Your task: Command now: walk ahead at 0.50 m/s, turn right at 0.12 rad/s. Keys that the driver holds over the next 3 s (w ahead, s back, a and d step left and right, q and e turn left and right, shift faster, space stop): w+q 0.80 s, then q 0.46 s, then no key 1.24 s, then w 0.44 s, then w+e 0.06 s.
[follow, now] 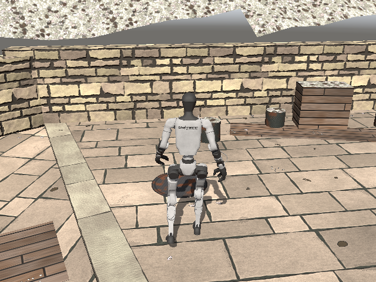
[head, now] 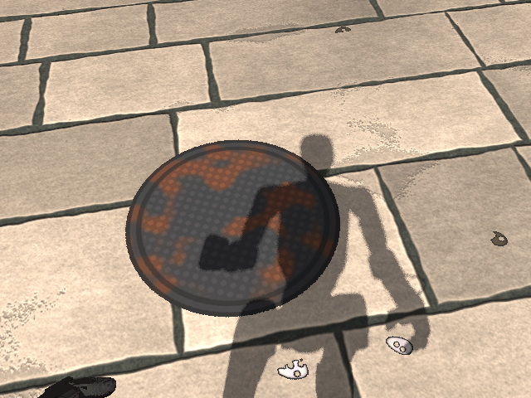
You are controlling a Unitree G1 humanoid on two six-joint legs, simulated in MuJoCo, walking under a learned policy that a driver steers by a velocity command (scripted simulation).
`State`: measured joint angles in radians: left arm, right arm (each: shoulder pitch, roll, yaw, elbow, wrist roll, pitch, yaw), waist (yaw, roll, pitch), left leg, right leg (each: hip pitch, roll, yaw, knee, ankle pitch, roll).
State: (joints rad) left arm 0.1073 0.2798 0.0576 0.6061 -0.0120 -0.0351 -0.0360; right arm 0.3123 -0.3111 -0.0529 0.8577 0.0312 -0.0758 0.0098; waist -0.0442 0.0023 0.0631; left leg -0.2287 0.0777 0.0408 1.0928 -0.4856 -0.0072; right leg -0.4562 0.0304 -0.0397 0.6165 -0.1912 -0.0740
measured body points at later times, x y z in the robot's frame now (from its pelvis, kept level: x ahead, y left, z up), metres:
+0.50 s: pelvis +0.28 +0.06 -0.01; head +0.32 +0.08 +0.44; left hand +0.27 +0.36 -0.13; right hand +0.52 -0.15 -0.10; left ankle +0.37 +0.16 -0.72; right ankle +0.10 -0.09 -0.68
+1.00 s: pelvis +0.56 +0.10 +0.00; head +0.59 +0.12 +0.45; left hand +0.63 +0.43 -0.07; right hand +0.77 -0.12 -0.11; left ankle +0.39 +0.16 -0.66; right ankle +0.71 +0.06 -0.72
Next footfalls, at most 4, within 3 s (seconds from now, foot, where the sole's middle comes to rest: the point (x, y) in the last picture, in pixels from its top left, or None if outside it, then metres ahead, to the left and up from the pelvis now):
0.46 left None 0.41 0.17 -0.76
0.92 right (241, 283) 0.74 0.08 -0.76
1.38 left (159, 345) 0.58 0.29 -0.76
1.70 right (232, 285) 0.74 0.10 -0.76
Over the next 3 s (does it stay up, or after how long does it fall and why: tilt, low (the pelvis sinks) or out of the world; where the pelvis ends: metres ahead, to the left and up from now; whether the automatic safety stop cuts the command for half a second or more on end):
stays up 0.70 0.28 0.02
